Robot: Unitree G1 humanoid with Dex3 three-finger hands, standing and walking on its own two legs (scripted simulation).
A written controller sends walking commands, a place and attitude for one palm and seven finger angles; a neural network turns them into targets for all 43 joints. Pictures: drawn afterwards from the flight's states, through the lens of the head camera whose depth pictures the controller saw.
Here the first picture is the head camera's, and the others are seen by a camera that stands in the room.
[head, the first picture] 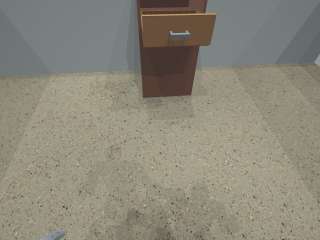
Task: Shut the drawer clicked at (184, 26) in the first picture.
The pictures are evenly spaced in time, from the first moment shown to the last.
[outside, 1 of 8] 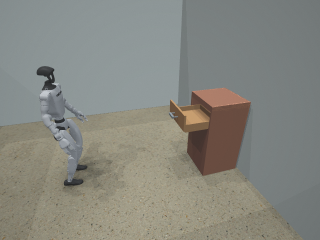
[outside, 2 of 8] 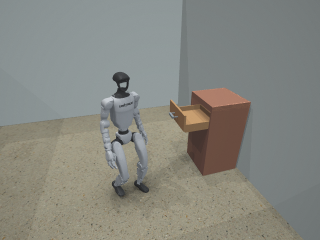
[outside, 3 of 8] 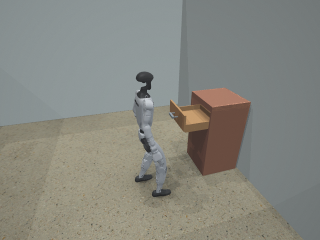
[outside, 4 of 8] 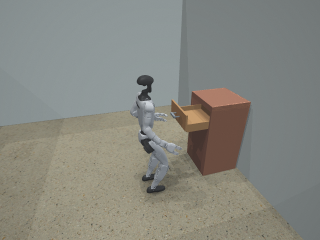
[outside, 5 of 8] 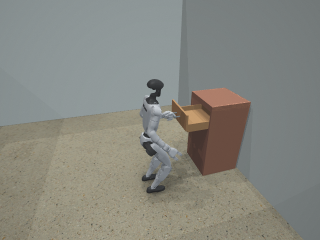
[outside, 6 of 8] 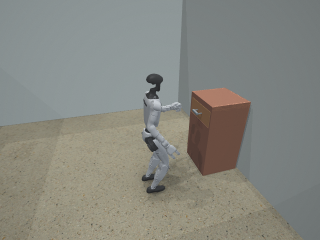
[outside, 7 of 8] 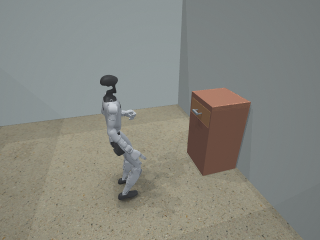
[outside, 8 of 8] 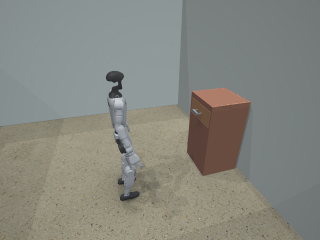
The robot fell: no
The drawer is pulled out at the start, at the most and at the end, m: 0.28 0.28 0.00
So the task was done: yes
